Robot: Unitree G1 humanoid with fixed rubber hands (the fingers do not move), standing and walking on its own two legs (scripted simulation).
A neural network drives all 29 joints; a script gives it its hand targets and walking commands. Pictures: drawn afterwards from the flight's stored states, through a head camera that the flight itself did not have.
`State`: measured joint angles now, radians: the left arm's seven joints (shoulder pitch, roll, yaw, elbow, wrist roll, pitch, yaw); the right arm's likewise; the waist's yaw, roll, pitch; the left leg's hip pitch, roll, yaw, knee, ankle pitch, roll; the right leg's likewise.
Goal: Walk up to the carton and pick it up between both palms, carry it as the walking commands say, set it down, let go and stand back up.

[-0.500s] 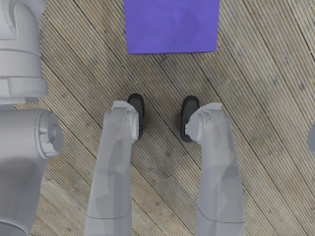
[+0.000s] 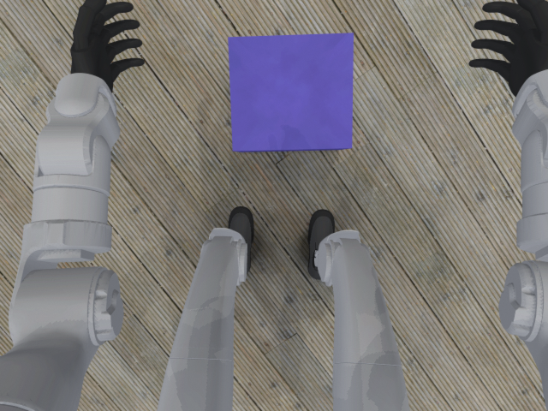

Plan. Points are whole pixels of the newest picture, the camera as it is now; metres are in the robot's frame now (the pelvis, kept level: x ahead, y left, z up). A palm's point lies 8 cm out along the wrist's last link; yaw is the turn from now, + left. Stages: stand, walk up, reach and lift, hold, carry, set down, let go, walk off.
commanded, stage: let go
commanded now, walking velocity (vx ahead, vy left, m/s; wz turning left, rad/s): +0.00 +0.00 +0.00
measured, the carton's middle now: (290, 100) +0.53 -0.01 -0.59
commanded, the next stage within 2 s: stand in 1.16 s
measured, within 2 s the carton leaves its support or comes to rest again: neither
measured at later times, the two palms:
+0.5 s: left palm (2, 223) +0.32 +0.25 +0.00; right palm (547, 232) +0.32 -0.22 +0.00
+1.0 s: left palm out of the picture +0.26 +0.25 +0.03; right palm out of the picture +0.24 -0.22 +0.03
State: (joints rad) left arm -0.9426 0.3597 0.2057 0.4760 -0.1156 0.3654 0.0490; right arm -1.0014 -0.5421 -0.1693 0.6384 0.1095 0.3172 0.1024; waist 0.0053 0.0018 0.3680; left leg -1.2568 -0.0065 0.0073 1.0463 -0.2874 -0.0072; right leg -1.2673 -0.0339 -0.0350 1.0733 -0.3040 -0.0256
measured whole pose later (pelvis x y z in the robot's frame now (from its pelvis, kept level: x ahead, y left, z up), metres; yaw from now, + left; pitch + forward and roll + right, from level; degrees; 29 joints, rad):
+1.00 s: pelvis +0.08 +0.02 +0.10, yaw -1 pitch -1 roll +0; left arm 0.19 0.21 0.05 0.46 -0.01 0.10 -0.07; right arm 0.21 -0.21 -0.07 0.49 -0.03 0.10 0.09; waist 0.01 0.00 0.05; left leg -0.24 -0.02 0.01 0.49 -0.24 0.02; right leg -0.23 -0.03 -0.04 0.48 -0.24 0.02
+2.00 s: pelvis +0.09 +0.02 +0.10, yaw -1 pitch -1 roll +0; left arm 0.19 0.33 0.04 0.80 0.03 0.01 -0.02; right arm 0.28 -0.30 -0.07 0.64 -0.04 -0.01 0.02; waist 0.01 -0.02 -0.10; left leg -0.22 -0.02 0.01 0.49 -0.26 0.03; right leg -0.21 -0.03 -0.04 0.48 -0.25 0.02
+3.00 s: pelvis +0.06 +0.02 +0.10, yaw -1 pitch -3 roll +0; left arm 0.19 0.34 0.04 0.96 0.03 0.00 -0.02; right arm 0.28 -0.30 -0.06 0.82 -0.04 -0.02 0.02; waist 0.01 -0.02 -0.09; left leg -0.22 -0.02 0.01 0.47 -0.21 0.03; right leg -0.21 -0.03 -0.04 0.46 -0.20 0.02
